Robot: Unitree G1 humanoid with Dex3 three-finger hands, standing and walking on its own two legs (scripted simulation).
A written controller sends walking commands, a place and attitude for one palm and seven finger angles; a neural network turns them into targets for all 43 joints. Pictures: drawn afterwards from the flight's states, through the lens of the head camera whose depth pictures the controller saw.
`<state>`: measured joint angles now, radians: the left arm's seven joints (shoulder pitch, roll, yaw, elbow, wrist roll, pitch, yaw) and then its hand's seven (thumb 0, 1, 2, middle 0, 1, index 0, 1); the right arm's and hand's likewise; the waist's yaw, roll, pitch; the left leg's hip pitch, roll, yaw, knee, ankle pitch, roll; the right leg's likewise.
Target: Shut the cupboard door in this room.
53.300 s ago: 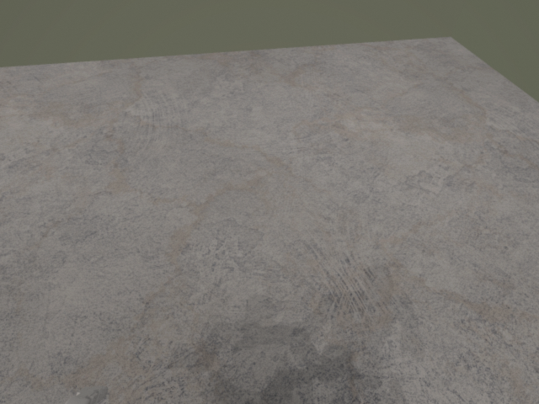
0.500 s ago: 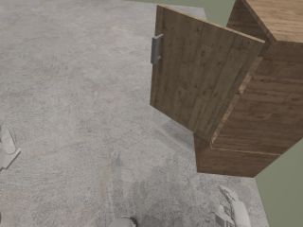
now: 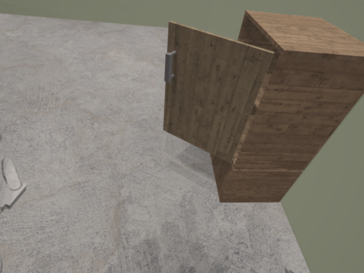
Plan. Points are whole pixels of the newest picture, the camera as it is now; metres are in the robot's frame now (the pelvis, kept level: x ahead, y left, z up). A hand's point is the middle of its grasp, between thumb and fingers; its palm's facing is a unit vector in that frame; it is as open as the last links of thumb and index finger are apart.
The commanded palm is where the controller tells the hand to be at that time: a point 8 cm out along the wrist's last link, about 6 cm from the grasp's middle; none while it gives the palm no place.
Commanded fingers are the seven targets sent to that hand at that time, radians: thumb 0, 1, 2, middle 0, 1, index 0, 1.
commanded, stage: stop stepping back and stand still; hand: left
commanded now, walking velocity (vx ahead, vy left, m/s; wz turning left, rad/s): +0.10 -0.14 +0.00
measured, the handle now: (170, 66) +0.94 +0.10 +0.03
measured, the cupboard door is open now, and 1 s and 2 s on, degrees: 55 55 55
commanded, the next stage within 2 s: let the arm hang, fingers relaxed in 1.02 s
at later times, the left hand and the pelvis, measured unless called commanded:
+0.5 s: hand (10, 196) +0.18 +0.29 +0.16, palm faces +0.48 -0.80 -0.35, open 7.4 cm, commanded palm +0.12 +0.31 +0.18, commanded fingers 0.00 0.90 0.90 -0.20 -0.30 -0.20 -0.30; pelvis -0.03 +0.02 +0.00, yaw -2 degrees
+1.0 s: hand (44, 176) +0.22 +0.25 +0.16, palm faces +0.39 -0.81 -0.43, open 7.4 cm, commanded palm +0.16 +0.29 +0.18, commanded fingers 0.00 0.90 0.90 -0.20 -0.30 -0.20 -0.30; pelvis +0.01 +0.00 +0.01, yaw -3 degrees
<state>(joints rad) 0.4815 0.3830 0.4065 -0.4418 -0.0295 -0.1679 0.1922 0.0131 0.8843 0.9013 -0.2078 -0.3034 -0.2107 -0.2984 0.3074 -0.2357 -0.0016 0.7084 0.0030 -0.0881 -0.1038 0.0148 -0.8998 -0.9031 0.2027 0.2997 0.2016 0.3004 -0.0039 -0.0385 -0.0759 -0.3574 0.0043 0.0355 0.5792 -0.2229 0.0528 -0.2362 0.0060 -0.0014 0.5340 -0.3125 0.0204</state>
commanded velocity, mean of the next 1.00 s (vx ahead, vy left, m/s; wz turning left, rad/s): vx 0.05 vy -0.02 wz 0.00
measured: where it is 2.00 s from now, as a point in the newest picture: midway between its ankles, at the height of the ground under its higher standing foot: outside the picture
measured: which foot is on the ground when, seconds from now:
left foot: down 0.00-1.00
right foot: down 0.00-1.00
